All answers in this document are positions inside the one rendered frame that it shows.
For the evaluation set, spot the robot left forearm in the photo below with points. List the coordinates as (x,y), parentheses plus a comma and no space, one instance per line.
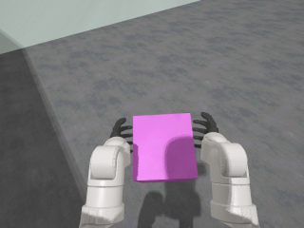
(104,197)

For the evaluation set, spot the right robot hand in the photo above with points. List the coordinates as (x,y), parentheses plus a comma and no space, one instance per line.
(210,125)

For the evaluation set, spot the left robot hand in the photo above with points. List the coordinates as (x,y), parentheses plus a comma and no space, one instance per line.
(117,129)

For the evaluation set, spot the carton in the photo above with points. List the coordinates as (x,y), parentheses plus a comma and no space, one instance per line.
(163,148)

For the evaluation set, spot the robot right forearm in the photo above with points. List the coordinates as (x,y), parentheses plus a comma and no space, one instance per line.
(231,201)

